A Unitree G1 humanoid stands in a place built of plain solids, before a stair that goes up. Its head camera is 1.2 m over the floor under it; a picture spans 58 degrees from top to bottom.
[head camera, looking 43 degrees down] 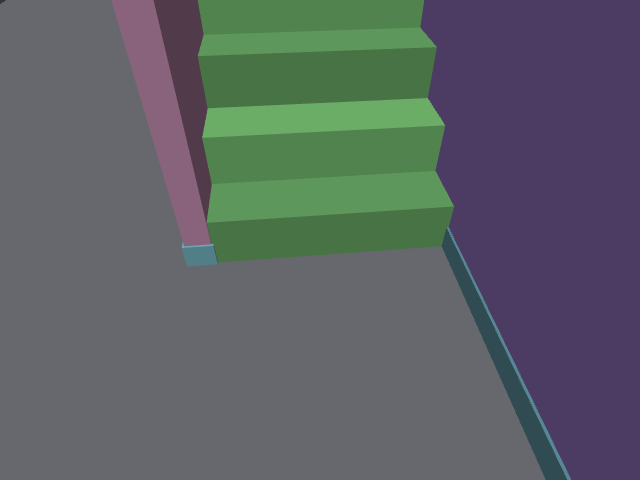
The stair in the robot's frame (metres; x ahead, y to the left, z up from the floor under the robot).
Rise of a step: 0.20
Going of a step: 0.23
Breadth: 0.90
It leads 6 degrees to the left of straight ahead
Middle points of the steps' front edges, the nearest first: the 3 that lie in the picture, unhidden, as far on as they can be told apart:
1.20 -0.05 0.20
1.44 -0.02 0.41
1.67 0.00 0.61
